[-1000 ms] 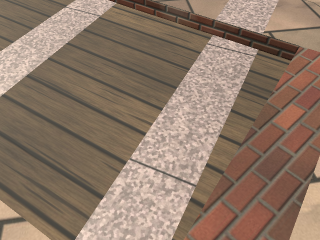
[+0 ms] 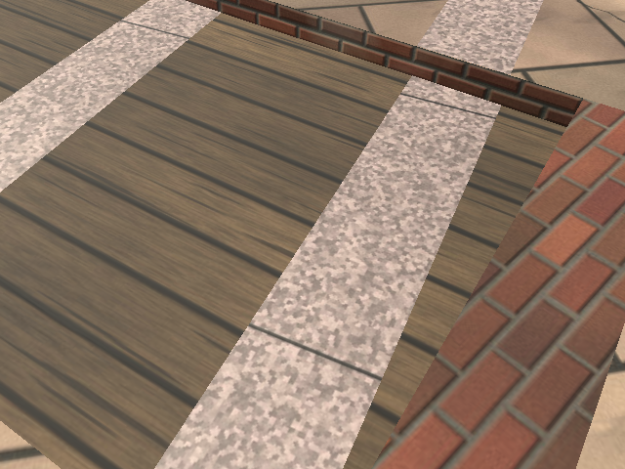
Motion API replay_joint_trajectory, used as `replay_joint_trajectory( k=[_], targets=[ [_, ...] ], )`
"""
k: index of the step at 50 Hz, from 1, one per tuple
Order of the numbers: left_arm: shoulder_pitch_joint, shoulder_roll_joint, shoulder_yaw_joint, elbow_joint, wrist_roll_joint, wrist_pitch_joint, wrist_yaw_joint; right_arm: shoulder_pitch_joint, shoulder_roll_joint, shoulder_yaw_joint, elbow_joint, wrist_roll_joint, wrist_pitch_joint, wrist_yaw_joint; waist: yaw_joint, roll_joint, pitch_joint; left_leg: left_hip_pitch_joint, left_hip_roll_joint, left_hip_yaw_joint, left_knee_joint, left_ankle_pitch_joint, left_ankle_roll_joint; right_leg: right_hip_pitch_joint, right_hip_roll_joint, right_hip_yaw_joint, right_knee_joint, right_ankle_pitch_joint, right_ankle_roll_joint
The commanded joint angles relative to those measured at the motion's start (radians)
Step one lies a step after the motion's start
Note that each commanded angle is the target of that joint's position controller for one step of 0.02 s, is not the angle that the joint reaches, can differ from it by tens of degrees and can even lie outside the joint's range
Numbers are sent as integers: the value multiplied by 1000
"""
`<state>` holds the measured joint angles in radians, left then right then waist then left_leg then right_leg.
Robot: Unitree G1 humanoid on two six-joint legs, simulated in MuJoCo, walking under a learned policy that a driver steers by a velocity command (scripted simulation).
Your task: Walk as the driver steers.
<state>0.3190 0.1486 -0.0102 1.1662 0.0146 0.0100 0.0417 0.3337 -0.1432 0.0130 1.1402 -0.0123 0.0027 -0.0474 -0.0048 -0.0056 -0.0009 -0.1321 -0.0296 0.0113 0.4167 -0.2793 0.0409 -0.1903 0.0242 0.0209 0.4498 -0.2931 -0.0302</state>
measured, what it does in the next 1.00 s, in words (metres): goes down, turning left: right foot, then left foot 0.14 m lower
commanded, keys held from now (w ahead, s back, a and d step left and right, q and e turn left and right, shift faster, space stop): w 0.30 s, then w+q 0.70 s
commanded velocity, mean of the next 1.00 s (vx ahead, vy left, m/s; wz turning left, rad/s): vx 0.42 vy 0.00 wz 0.28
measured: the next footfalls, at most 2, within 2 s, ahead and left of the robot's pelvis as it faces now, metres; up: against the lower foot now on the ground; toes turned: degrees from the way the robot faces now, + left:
right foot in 0.22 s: +0.12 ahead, -0.12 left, +0.00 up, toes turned -3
left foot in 0.82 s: +0.51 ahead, +0.09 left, -0.14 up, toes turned +13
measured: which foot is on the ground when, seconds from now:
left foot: down 0.00-0.22, up 0.24-0.80, down 0.82-1.00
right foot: down 0.00-0.00, up 0.02-0.20, down 0.22-0.82, up 0.84-1.00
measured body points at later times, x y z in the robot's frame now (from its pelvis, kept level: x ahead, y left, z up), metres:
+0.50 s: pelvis +0.17 -0.06 +0.00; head +0.19 -0.07 +0.45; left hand +0.07 +0.15 -0.14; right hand +0.28 -0.29 -0.15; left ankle +0.25 +0.07 -0.69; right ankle +0.08 -0.12 -0.74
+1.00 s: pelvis +0.52 +0.02 -0.15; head +0.54 +0.01 +0.30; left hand +0.57 +0.29 -0.25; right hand +0.54 -0.22 -0.31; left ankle +0.47 +0.08 -0.88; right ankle +0.55 -0.13 -0.66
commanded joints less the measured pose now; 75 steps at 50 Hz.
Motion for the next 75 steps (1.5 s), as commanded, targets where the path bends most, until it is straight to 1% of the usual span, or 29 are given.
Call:
replay_joint_trajectory(
  k=[1,5,10,11,12,13,16,24,34,35,37,38,39,41,42,43,44,46,48,50,53,57,60,61,62,63,65,69,75],
  targets=[
    [-19,47,11,-65,23,-6,-13,165,-160,-47,15,-2,12,0,-51,160,181,-43,247,-359,-270,-583,155,-272,24,-57,161,-200,-32],
    [-65,65,23,-130,23,-50,-37,153,-163,-67,4,-15,-16,8,-34,108,193,-14,333,-409,-307,-385,207,-376,-68,-38,321,-150,-33],
    [134,42,41,-89,2,-71,-46,45,-155,-76,-37,4,-41,18,84,66,139,-286,185,-178,-135,-275,136,118,21,-133,25,8,-38],
    [240,71,53,-60,9,-74,-39,30,-126,-68,-49,-4,-49,22,126,-10,115,-392,131,-113,11,-250,111,274,-21,-55,-32,-49,-43],
    [359,179,80,-52,17,-80,-28,4,-38,-42,-93,7,-60,35,170,-283,70,-528,1,46,359,-208,55,361,-278,363,-272,-393,-106],
    [407,209,90,-27,9,-67,-29,-11,-104,-60,-121,-21,-61,44,149,-283,93,-606,-10,26,587,-263,66,304,-400,629,-364,-544,-182],
    [149,137,70,-118,9,-85,-29,-21,-81,-59,-116,-18,-73,70,14,-31,156,-550,106,-48,656,-10,64,130,-313,358,-357,-203,-147],
    [255,94,52,-72,24,-126,-3,-156,-81,-78,-168,-22,-18,89,12,-96,84,-514,46,19,550,266,41,208,-235,-53,-252,569,-87],
    [280,67,57,-56,21,-151,41,-366,-100,-76,-292,-26,-56,126,61,16,152,-489,58,74,-40,696,116,350,-206,-180,45,541,-51],
    [486,94,18,60,134,-116,-6,-308,-54,-38,-244,-68,-36,139,45,59,113,-491,186,-120,-48,692,90,392,-247,-117,-18,637,-12],
    [355,154,43,-2,85,-121,-26,-293,-131,-60,-214,-65,-25,109,30,92,143,-555,107,-7,-59,429,48,522,-204,-125,31,833,-9],
    [202,130,60,-56,20,-114,20,-253,-156,-78,-251,-32,-51,88,7,-27,153,-444,22,180,-108,572,106,457,-197,-198,272,884,-52],
    [443,142,19,21,126,-93,-20,-166,-179,-78,-170,-44,-50,92,25,112,71,-207,111,-5,-13,617,67,316,-197,-132,263,898,24],
    [211,194,29,-83,144,-88,-81,291,-314,-148,-72,-20,-53,69,-190,147,36,313,33,40,37,628,129,-21,-132,-190,736,739,98],
    [391,110,9,-64,115,-83,-145,619,-272,-129,20,-30,-44,106,-198,274,-300,1027,214,-242,360,999,403,-506,37,-187,1462,-447,189],
    [21,121,42,-238,-119,-159,-80,391,-236,-130,-31,79,-54,115,-223,378,-253,800,276,-472,183,1106,464,-689,95,-3,1553,-502,115],
    [-61,129,33,-345,-146,-182,-39,320,-254,-134,-68,62,-70,104,-187,297,-216,796,310,-596,83,705,488,-881,48,55,1622,-486,104],
    [-109,102,29,-403,-109,-198,-8,160,-178,-101,-112,34,-79,80,-61,-81,-110,497,380,-740,-83,343,429,-984,-16,46,1644,-309,44],
    [25,69,28,-410,-43,-169,-17,-55,-181,-69,-185,31,-78,65,113,-195,41,-48,379,-657,-120,299,391,-839,-91,86,1522,-260,38],
    [-5,73,20,-467,-22,-146,-7,-210,-221,-66,-252,19,-72,48,172,-75,179,-536,252,-472,-205,234,311,-635,-153,44,1252,-248,72],
    [-143,150,37,-514,22,-171,4,-68,-202,-80,-242,41,-97,-6,70,-42,136,-740,-44,-167,-179,88,163,-163,-112,-29,492,494,102],
    [-357,164,62,-593,-68,-137,6,95,-232,-99,-183,62,-86,-14,-35,134,130,-209,93,-313,-184,108,151,-206,-51,13,59,510,144],
    [-123,261,107,-538,-39,-153,-14,130,-203,-109,-197,15,-62,2,68,164,-32,84,98,-303,203,552,83,-81,-31,-23,49,339,21],
    [64,298,109,-494,-21,-156,-27,190,-122,-87,-218,-19,-60,19,91,55,-232,-84,41,-255,492,358,68,264,-181,127,209,524,-58],
    [222,395,148,-393,-12,-150,-59,385,4,-53,-209,43,-81,41,44,-440,-446,-409,-138,-209,927,-246,1,597,-445,707,-10,226,-299],
    [266,290,130,-387,-18,-152,-69,328,-98,-65,-189,69,-88,46,91,-332,-427,-584,-87,-286,1047,-284,12,615,-440,946,-149,-200,-288],
    [35,204,101,-414,-20,-135,-59,-35,-206,-92,-301,44,-81,40,89,-56,-117,-646,30,-152,1015,-88,25,262,-336,598,-163,-156,-183],
    [-58,169,92,-394,-11,-135,-59,-39,-150,-98,-339,31,-74,38,-13,-85,-63,-461,120,-111,761,-12,23,-35,-226,309,-210,154,-167],
    [26,258,119,-341,-38,-122,-32,-209,-130,-77,-396,18,-84,44,28,-67,-30,-468,125,-63,339,196,-17,-26,-241,183,-284,210,-193]
  ],
)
